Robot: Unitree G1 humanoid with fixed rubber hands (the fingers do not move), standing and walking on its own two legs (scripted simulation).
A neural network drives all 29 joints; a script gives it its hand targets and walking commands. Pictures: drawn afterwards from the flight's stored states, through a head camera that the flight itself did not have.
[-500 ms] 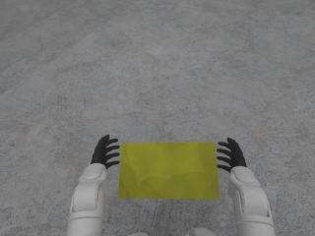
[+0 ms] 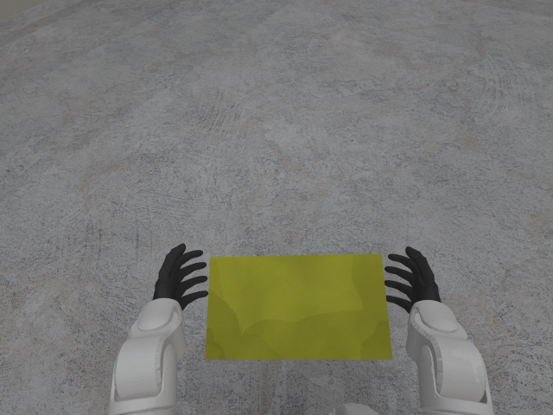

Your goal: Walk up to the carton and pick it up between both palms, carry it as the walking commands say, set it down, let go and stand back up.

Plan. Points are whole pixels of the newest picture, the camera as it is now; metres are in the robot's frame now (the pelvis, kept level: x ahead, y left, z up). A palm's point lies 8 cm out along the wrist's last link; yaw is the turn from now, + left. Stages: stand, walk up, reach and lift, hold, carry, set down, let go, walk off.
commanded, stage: carry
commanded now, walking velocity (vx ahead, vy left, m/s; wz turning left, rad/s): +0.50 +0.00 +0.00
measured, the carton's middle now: (296, 306) +0.30 +0.02 -0.09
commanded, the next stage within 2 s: none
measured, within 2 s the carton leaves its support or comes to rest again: neither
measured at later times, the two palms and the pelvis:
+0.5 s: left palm (195, 110) +0.58 +0.21 +0.10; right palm (372, 88) +0.65 -0.11 +0.10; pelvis +0.33 -0.01 +0.01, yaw +6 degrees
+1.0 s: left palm (232, 51) +0.80 +0.18 +0.10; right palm (381, 40) +0.84 -0.15 +0.09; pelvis +0.52 -0.02 +0.03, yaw +8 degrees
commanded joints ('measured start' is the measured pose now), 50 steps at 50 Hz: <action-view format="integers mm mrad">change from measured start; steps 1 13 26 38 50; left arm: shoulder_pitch -360 -536 -885 -927 -719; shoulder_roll -783 -883 -954 -1043 -1006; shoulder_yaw -801 -728 -631 -473 -645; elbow -310 -262 -12 5 -246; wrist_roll -331 -259 -372 -314 -305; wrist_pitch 68 288 448 395 399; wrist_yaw -285 -262 -344 -291 -251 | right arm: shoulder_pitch -421 -678 -841 -990 -746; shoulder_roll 703 851 924 1012 962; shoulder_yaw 827 772 574 521 657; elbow -411 -229 -37 -29 -215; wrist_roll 384 519 367 444 446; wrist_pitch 57 313 390 406 411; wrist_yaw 272 381 315 348 332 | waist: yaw -94 -20 -102 -63 -59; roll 11 -33 246 -9 32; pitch -308 -361 -474 -596 -618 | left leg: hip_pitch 721 -516 638 182 338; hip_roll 321 89 498 126 108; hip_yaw -388 -189 -680 -1 -13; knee -219 426 -456 -103 -28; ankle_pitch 1179 29 465 795 1295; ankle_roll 112 -38 363 -22 -13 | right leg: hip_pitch -485 925 -196 606 549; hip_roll -103 -405 -38 -244 -142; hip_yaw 1 227 -32 -16 -143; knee -445 -1087 -57 -1018 -987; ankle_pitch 46 1168 163 1262 1239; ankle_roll -12 -205 21 -6 6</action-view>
